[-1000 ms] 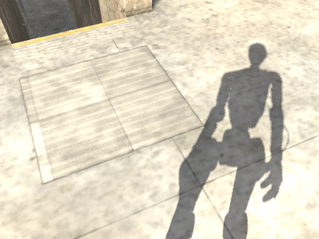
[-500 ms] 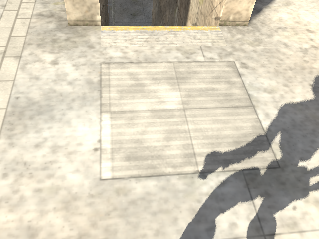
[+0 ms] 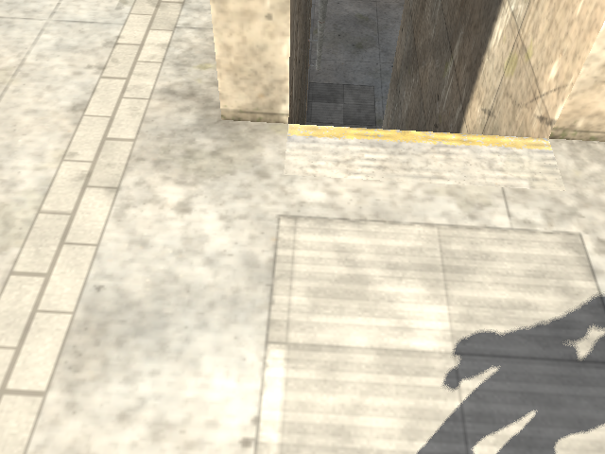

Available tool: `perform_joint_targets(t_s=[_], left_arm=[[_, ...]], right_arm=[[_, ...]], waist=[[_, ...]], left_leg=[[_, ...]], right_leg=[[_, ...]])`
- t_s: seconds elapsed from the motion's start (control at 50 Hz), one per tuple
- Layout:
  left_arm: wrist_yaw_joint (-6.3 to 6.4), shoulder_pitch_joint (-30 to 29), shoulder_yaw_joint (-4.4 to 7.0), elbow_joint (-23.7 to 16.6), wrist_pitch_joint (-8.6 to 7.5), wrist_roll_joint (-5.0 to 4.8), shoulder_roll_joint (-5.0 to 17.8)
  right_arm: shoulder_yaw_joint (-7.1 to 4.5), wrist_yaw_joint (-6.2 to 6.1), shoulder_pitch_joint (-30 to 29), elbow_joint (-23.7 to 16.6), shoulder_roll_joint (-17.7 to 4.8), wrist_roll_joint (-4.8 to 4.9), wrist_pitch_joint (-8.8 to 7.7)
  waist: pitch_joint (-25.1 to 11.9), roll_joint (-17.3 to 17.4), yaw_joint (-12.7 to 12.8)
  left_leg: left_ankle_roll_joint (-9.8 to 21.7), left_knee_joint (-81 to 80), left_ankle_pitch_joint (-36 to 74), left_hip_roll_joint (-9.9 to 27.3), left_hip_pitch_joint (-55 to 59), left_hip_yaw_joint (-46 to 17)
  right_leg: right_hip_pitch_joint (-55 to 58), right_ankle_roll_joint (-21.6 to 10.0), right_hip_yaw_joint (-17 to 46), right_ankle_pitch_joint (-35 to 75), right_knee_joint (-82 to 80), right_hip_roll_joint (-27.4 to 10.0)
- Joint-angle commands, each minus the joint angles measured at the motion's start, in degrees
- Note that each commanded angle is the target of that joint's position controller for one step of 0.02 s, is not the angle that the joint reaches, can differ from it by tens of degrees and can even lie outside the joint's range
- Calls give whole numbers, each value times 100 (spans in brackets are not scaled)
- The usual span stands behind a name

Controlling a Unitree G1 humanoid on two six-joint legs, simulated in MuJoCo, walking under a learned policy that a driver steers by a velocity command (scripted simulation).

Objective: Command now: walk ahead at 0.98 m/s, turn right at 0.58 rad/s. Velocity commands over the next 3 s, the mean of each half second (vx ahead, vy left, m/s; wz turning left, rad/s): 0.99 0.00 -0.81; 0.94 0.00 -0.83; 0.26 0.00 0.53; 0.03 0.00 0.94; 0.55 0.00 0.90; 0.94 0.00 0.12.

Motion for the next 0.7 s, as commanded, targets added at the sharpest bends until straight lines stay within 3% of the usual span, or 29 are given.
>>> perform_joint_targets(t_s=[0.02,0.06,0.1,0.14,0.18,0.22,0.24,0.26,0.28,0.3,0.32,0.34,0.36,0.38,0.4,0.42,0.46,0.5,0.54,0.62,0.64,0.68,0.7], left_arm=[[-11,103,-1,-366,-101,-28,279],[56,180,-43,-328,-73,-158,230],[173,273,-19,-369,-70,-184,339],[230,459,26,-320,-19,-215,455],[224,793,62,-230,12,-295,527],[241,926,43,-179,42,-355,407],[251,945,51,-164,77,-335,392],[252,873,71,-178,118,-298,437],[226,633,76,-293,157,-189,499],[201,430,-49,-544,177,46,146],[154,1561,-315,-715,120,-304,-540],[263,1288,-279,-630,179,-505,-34],[291,504,-198,-729,214,-379,308],[283,-5,-175,-837,236,-225,333],[238,-357,-160,-982,235,-105,249],[175,-331,-151,-1076,290,-170,115],[119,-376,-182,-1213,446,-302,-77],[78,-530,-218,-1356,507,-205,-98],[32,-689,-227,-1442,485,-155,22],[-151,-1687,-217,-1652,390,-120,199],[-208,-1867,-220,-1711,355,-147,203],[-263,-1910,-119,-1774,323,-203,472],[-261,-1681,-37,-1777,335,-232,641]], right_arm=[[-103,-21,-226,-778,-537,-80,-225],[-82,-88,-367,-941,-496,-122,-158],[-1,-121,-1218,-1309,-415,-198,-175],[51,-94,-1784,-1555,-179,-194,-190],[-71,-122,-1909,-1688,-368,-42,-155],[-219,-179,-2030,-1804,-663,138,-128],[-309,-199,-1948,-1816,-822,184,-148],[-433,-220,-1538,-1766,-1018,197,-181],[-539,-242,-525,-1626,-1182,212,-193],[-630,-321,1058,-1430,-1529,189,-118],[-660,-183,1381,-1151,-1898,17,-78],[-601,-153,1194,-1213,-1304,20,-17],[-527,-193,928,-1175,-913,59,49],[-493,-193,738,-1063,-877,7,112],[-473,-166,581,-953,-810,-87,137],[-435,-149,391,-841,-692,-149,123],[-392,-65,146,-648,-443,-13,101],[-435,-55,10,-498,-602,41,80],[-469,-93,-203,-453,-827,-5,61],[-514,-155,263,-246,-1255,-13,61],[-520,-155,397,-189,-1376,-22,88],[-565,-184,554,-170,-1720,-57,171],[-597,-224,604,-171,-1901,-66,245]], waist=[[-147,310,-422],[175,222,-549],[505,113,-308],[473,-146,-23],[219,-409,137],[142,-578,153],[35,-613,61],[-263,-634,-233],[-960,-702,-815],[-2142,-324,-1417],[-3258,2495,-725],[-2502,2209,-899],[-1440,1402,-1055],[-806,355,-963],[-398,19,-815],[-220,203,-547],[-12,403,-318],[191,320,-174],[381,241,-62],[684,-231,-448],[713,-211,-485],[429,196,-326],[176,505,-77]], left_leg=[[-107,-558,174,522,-1974,-372],[-362,-1260,157,651,-1863,-144],[-572,-2572,1124,527,-1330,224],[-666,-3805,2365,219,-120,432],[-785,-4374,2895,16,581,287],[-808,-4921,2494,14,508,42],[-746,-5086,2134,-27,557,34],[-613,-5174,1757,-53,926,88],[-378,-4932,1533,269,1990,-28],[10,-4487,356,1326,3857,-956],[1084,-5493,-1790,2942,5635,-4441],[867,-5974,-3332,2777,5128,-4946],[570,-6029,-2565,2458,4325,-3815],[435,-6049,-1134,2240,3401,-2814],[399,-6158,-244,2006,2620,-2160],[371,-6273,122,1875,2062,-1659],[282,-6486,587,1737,1559,-839],[297,-6651,1305,1753,1297,-219],[219,-6837,1666,1609,987,478],[-86,-7016,2184,1414,1370,1455],[-166,-6944,2815,1416,1609,1613],[-290,-6338,5719,1455,2091,1861],[-307,-5735,7249,1554,2363,1895]], right_leg=[[1377,-1132,3282,-811,-1819,-1530],[545,-1109,2925,-502,-1885,-1406],[-417,-988,2463,69,-2000,-1128],[-1206,-634,2106,187,-1866,-811],[-1018,-444,2433,-206,-1718,-914],[-95,-307,2736,-177,-1269,-1022],[369,-225,2819,385,-851,-1083],[716,-74,2736,1432,-102,-1028],[598,121,2524,2089,1110,-931],[-330,237,2092,1341,3060,-760],[-2238,444,1519,-2355,4962,-316],[-3129,407,1252,-1918,5684,-995],[-3479,395,976,-1434,5776,-1156],[-3284,411,789,-1092,5610,-1377],[-3045,386,757,-891,5353,-1549],[-2776,381,807,-845,5219,-1749],[-2759,386,748,-939,5049,-1985],[-2945,470,714,-496,4880,-2083],[-2831,568,646,270,4280,-2083],[-2402,394,-72,1519,2487,-1781],[-2243,296,-293,1497,2107,-1639],[-1501,94,-833,1103,1775,-1115],[-1138,-2,-1006,660,1807,-859]])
